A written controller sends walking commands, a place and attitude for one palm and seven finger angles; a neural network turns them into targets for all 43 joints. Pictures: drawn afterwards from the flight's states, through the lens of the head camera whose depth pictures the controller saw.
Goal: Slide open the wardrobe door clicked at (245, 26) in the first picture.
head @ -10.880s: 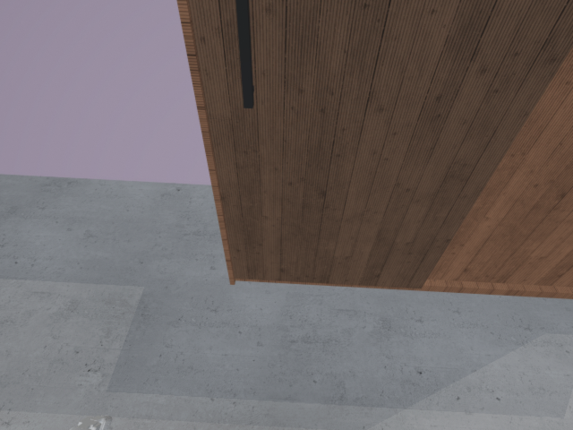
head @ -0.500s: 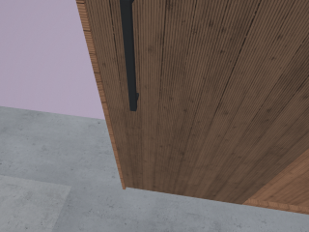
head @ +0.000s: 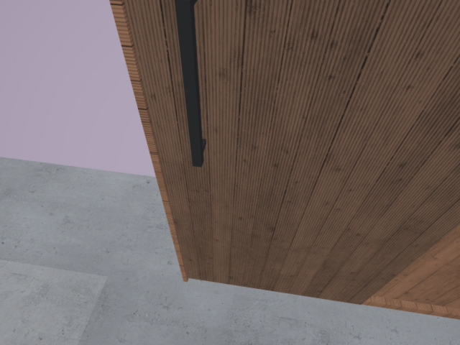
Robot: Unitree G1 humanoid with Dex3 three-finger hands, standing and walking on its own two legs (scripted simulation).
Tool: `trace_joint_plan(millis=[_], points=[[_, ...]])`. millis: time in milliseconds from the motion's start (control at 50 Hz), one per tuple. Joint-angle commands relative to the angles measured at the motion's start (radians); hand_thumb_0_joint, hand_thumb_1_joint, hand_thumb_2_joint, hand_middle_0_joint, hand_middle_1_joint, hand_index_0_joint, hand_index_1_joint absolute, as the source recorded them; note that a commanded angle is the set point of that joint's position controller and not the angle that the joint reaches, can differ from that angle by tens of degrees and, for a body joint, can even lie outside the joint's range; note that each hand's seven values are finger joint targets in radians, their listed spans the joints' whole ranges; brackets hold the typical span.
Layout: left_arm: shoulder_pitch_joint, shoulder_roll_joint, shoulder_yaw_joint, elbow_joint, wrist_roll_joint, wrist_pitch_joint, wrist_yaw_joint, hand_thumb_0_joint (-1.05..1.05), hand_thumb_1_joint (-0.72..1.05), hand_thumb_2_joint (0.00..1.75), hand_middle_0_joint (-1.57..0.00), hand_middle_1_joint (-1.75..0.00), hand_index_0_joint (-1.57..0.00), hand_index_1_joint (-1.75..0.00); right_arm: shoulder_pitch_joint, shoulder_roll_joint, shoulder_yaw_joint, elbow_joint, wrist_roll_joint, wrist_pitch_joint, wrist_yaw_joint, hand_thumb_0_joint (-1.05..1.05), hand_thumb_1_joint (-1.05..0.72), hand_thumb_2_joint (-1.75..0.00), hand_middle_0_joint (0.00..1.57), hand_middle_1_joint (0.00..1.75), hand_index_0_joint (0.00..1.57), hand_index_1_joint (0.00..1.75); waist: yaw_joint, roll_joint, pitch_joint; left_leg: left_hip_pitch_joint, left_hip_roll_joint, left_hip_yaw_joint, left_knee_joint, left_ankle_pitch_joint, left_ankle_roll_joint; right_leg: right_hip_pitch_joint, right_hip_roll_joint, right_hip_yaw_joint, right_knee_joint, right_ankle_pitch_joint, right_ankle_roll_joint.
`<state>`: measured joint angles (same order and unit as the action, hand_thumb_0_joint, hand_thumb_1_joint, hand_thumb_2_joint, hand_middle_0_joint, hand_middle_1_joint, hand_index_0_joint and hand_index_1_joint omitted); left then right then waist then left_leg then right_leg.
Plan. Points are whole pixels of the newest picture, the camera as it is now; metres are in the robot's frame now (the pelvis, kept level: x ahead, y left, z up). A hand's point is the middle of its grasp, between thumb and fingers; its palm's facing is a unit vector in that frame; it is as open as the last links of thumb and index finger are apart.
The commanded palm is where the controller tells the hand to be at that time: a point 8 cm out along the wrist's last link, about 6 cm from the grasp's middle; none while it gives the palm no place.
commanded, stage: look again from close up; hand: left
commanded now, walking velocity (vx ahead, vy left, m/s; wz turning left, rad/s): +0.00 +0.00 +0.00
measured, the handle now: (195, 93) +0.46 +0.10 +0.21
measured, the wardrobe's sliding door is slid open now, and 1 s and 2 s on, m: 0.00 0.00 0.00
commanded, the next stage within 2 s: raise the hand with hooked fingers in 0.68 s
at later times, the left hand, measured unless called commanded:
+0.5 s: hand out of the picture +0.06 +0.24 -0.16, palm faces -0.02 -0.95 -0.32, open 7.4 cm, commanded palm none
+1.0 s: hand (93, 297) +0.19 +0.24 +0.00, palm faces +0.16 -0.98 -0.13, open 7.7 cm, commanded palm +0.11 +0.29 -0.04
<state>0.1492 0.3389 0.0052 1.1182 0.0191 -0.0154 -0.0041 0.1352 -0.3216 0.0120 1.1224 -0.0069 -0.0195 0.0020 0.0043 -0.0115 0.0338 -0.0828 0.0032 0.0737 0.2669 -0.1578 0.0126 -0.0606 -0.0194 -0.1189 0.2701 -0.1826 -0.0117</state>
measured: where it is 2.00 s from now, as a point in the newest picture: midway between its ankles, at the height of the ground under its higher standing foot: outside the picture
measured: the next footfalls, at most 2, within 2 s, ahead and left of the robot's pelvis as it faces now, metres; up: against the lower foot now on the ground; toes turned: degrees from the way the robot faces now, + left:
none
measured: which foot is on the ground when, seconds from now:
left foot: down 0.00-1.00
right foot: down 0.00-1.00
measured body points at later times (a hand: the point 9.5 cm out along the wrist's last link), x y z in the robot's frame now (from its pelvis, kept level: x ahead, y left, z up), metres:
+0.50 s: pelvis +0.00 +0.00 +0.00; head +0.01 +0.00 +0.45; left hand +0.06 +0.29 -0.14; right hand +0.07 -0.30 -0.13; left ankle -0.01 +0.11 -0.75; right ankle -0.02 -0.10 -0.75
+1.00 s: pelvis -0.02 -0.01 -0.03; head -0.01 -0.02 +0.42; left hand +0.18 +0.29 +0.01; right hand +0.12 -0.26 -0.12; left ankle -0.01 +0.11 -0.75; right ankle -0.02 -0.10 -0.75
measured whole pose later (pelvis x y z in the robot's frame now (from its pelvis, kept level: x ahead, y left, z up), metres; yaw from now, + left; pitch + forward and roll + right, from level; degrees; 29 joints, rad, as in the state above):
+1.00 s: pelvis -0.02 -0.01 -0.03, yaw +0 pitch +3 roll +1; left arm 0.30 0.29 0.30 0.33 -0.26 -0.43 -0.26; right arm 0.22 -0.23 -0.03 0.73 0.03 -0.22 -0.02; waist -0.01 0.00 -0.03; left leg -0.38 0.02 0.08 0.62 -0.29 0.01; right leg -0.38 -0.04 -0.11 0.65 -0.33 -0.03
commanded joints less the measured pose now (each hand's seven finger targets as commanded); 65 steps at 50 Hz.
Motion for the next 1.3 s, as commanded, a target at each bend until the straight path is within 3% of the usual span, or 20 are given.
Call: trace_joint_plan(millis=[0, 740, 760, 780, 800, 820, 840, 860, 880, 900, 920, 940, 980, 1020, 1040, 1060, 1100, 1120, 1200, 1280], points=[[-0.018, 0.199, 0.043, -0.057, 0.001, -0.021, 0.014, 0.0, 0.9, 0.9, -0.2, -0.3, -0.2, -0.3, -0.033, -0.204, -0.038, -0.058, -0.003, -0.023, -0.019, 0.0, -0.9, -0.9, 0.2, 0.3, 0.2, 0.3, 0.006, 0.007, -0.048, -0.005, 0.144, -0.132, -0.031, 0.167, 0.004, 0.011, -0.152, 0.129, -0.04, 0.182, -0.009], [-0.022, 0.202, 0.044, -0.055, -0.001, -0.022, 0.013, 0.0, 0.9, 0.9, -0.2, -0.3, -0.2, -0.3, -0.027, -0.209, -0.038, -0.059, -0.004, -0.022, -0.02, 0.0, -0.9, -0.9, 0.2, 0.3, 0.2, 0.3, 0.004, 0.02, -0.052, 0.002, 0.144, -0.129, -0.035, 0.16, -0.001, 0.021, -0.153, 0.134, -0.048, 0.188, -0.011], [0.075, 0.028, 0.009, -0.051, -0.001, -0.04, 0.053, 0.0, 0.9, 0.9, -0.2, -0.3, -0.2, -0.3, 0.007, -0.075, -0.018, -0.101, 0.006, -0.026, -0.005, 0.0, -0.9, -0.9, 0.2, 0.3, 0.2, 0.3, -0.013, 0.074, 0.031, -0.1, 0.135, -0.047, 0.149, 0.114, -0.007, -0.08, -0.166, 0.165, 0.037, 0.3, 0.027], [-0.622, 0.427, 0.422, -1.285, -0.161, -0.246, 0.012, 0.0, 0.88, 0.89, -0.2, -0.32, -0.2, -0.32, 0.059, -0.128, -0.068, -0.404, 0.049, -0.123, -0.056, 0.0, -0.9, -0.9, 0.2, 0.3, 0.2, 0.3, -0.071, 0.174, -0.385, 0.16, -0.045, -0.098, 0.099, 0.296, -0.007, 0.03, -0.021, 0.076, 0.116, 0.378, -0.022], [-0.413, 0.477, 0.397, -1.241, -0.106, -0.26, 0.01, 0.0, 0.85, 0.88, -0.2, -0.33, -0.2, -0.33, 0.037, -0.079, -0.031, -0.427, 0.044, -0.185, -0.085, 0.0, -0.9, -0.9, 0.2, 0.3, 0.2, 0.3, -0.004, 0.386, -0.31, 0.227, -0.009, -0.059, 0.115, 0.419, -0.035, -0.033, -0.015, 0.071, 0.168, 0.274, -0.036], [0.018, 0.209, 0.309, -1.092, -0.166, -0.197, -0.026, 0.0, 0.83, 0.87, -0.21, -0.34, -0.21, -0.34, 0.045, -0.09, -0.055, -0.461, 0.017, -0.218, -0.076, 0.0, -0.9, -0.9, 0.2, 0.3, 0.2, 0.3, 0.015, 0.361, -0.268, 0.205, 0.02, -0.075, 0.13, 0.524, -0.025, -0.098, -0.006, 0.032, 0.169, 0.167, -0.035], [0.09, 0.13, 0.323, -0.974, -0.196, -0.194, -0.049, 0.0, 0.81, 0.86, -0.21, -0.36, -0.21, -0.36, 0.089, -0.079, -0.069, -0.425, 0.033, -0.228, -0.063, 0.0, -0.9, -0.9, 0.2, 0.3, 0.2, 0.3, -0.03, 0.182, -0.221, 0.152, 0.021, -0.083, 0.179, 0.498, -0.012, -0.165, 0.007, 0.023, 0.169, 0.178, -0.019], [0.115, 0.055, 0.285, -0.979, -0.227, -0.238, -0.093, 0.0, 0.78, 0.85, -0.21, -0.37, -0.21, -0.37, 0.053, -0.087, -0.09, -0.478, 0.027, -0.237, -0.059, 0.0, -0.9, -0.9, 0.2, 0.3, 0.2, 0.3, -0.023, 0.039, -0.098, 0.011, 0.01, -0.083, 0.226, 0.357, -0.006, -0.238, 0.015, 0.004, 0.195, 0.183, -0.007], [0.225, 0.038, 0.318, -0.861, -0.251, -0.293, -0.14, 0.0, 0.76, 0.84, -0.21, -0.39, -0.21, -0.39, 0.052, -0.092, -0.109, -0.478, 0.027, -0.242, -0.056, 0.0, -0.9, -0.9, 0.2, 0.3, 0.2, 0.3, -0.009, -0.113, -0.06, -0.114, 0.005, -0.081, 0.263, 0.234, -0.006, -0.302, 0.019, -0.005, 0.23, 0.145, 0.0], [0.376, -0.017, 0.331, -0.762, -0.27, -0.35, -0.198, 0.0, 0.74, 0.83, -0.21, -0.4, -0.21, -0.4, 0.043, -0.081, -0.112, -0.497, 0.034, -0.251, -0.045, 0.0, -0.9, -0.9, 0.2, 0.3, 0.2, 0.3, 0.029, -0.151, -0.025, -0.214, -0.012, -0.072, 0.299, 0.168, -0.011, -0.323, 0.018, -0.004, 0.271, 0.13, -0.006], [0.396, -0.029, 0.325, -0.726, -0.292, -0.417, -0.262, 0.0, 0.71, 0.82, -0.21, -0.42, -0.21, -0.42, 0.022, -0.082, -0.107, -0.51, 0.041, -0.256, -0.035, 0.0, -0.9, -0.9, 0.2, 0.3, 0.2, 0.3, 0.038, -0.194, -0.018, -0.318, -0.016, -0.063, 0.344, 0.07, -0.016, -0.392, 0.017, 0.009, 0.323, 0.06, -0.006], [0.407, -0.012, 0.35, -0.718, -0.319, -0.485, -0.33, 0.0, 0.69, 0.81, -0.22, -0.43, -0.22, -0.43, -0.009, -0.08, -0.107, -0.535, 0.048, -0.267, -0.028, 0.0, -0.9, -0.9, 0.2, 0.3, 0.2, 0.3, 0.051, -0.175, -0.027, -0.401, -0.023, -0.051, 0.394, -0.011, -0.021, -0.443, 0.01, 0.034, 0.364, -0.016, -0.009], [0.347, 0.093, 0.424, -0.744, -0.363, -0.589, -0.461, 0.0, 0.64, 0.79, -0.22, -0.47, -0.22, -0.47, -0.03, -0.093, -0.101, -0.594, 0.059, -0.296, -0.022, 0.0, -0.9, -0.9, 0.2, 0.3, 0.2, 0.3, 0.048, -0.117, -0.105, -0.511, -0.028, -0.048, 0.48, -0.109, -0.022, -0.477, -0.01, 0.1, 0.416, -0.142, -0.014], [0.232, 0.215, 0.51, -0.833, -0.433, -0.626, -0.591, 0.0, 0.6, 0.77, -0.22, -0.5, -0.22, -0.5, -0.015, -0.112, -0.091, -0.656, 0.063, -0.32, -0.022, 0.0, -0.9, -0.9, 0.2, 0.3, 0.2, 0.3, 0.04, 0.0, -0.229, -0.531, -0.029, -0.047, 0.541, -0.137, -0.015, -0.445, -0.036, 0.187, 0.427, -0.218, -0.015], [0.207, 0.269, 0.57, -0.866, -0.468, -0.615, -0.628, 0.0, 0.57, 0.76, -0.22, -0.51, -0.22, -0.51, 0.001, -0.107, -0.089, -0.683, 0.069, -0.327, -0.031, 0.0, -0.9, -0.9, 0.2, 0.3, 0.2, 0.3, 0.043, -0.005, -0.286, -0.527, -0.024, -0.047, 0.558, -0.141, -0.006, -0.419, -0.037, 0.208, 0.421, -0.252, -0.01], [0.17, 0.261, 0.569, -0.92, -0.502, -0.593, -0.65, 0.0, 0.55, 0.75, -0.22, -0.53, -0.22, -0.53, 0.003, -0.097, -0.082, -0.706, 0.07, -0.333, -0.042, 0.0, -0.9, -0.9, 0.2, 0.3, 0.2, 0.3, 0.042, 0.006, -0.318, -0.521, -0.021, -0.046, 0.564, -0.141, 0.002, -0.402, -0.037, 0.226, 0.411, -0.265, 0.0], [0.028, 0.251, 0.549, -1.023, -0.538, -0.558, -0.644, 0.0, 0.5, 0.73, -0.23, -0.55, -0.23, -0.55, 0.02, -0.091, -0.068, -0.707, 0.066, -0.341, -0.065, 0.0, -0.9, -0.9, 0.2, 0.3, 0.2, 0.3, 0.014, -0.009, -0.299, -0.515, -0.007, -0.06, 0.573, -0.176, 0.012, -0.422, -0.024, 0.235, 0.383, -0.345, 0.009], [-0.03, 0.247, 0.533, -1.088, -0.538, -0.545, -0.63, 0.0, 0.48, 0.72, -0.23, -0.57, -0.23, -0.57, 0.027, -0.089, -0.068, -0.701, 0.064, -0.347, -0.076, 0.0, -0.9, -0.9, 0.2, 0.3, 0.2, 0.3, 0.002, 0.036, -0.311, -0.485, -0.003, -0.066, 0.572, -0.173, 0.019, -0.421, -0.02, 0.236, 0.376, -0.34, 0.011], [-0.084, 0.214, 0.421, -1.184, -0.46, -0.469, -0.565, 0.0, 0.39, 0.68, -0.24, -0.63, -0.24, -0.63, 0.058, -0.089, -0.055, -0.657, 0.058, -0.373, -0.107, 0.0, -0.9, -0.9, 0.2, 0.3, 0.2, 0.3, -0.033, 0.099, -0.222, -0.408, 0.015, -0.099, 0.511, -0.168, 0.029, -0.463, -0.001, 0.176, 0.366, -0.27, 0.0], [-0.036, 0.261, 0.436, -1.211, -0.406, -0.365, -0.513, 0.0, 0.29, 0.64, -0.24, -0.69, -0.24, -0.69, 0.043, -0.08, -0.044, -0.648, 0.064, -0.389, -0.115, 0.0, -0.9, -0.9, 0.2, 0.3, 0.2, 0.3, -0.014, 0.143, -0.181, -0.372, 0.016, -0.118, 0.427, -0.187, 0.025, -0.429, 0.0, 0.13, 0.336, -0.248, -0.002]])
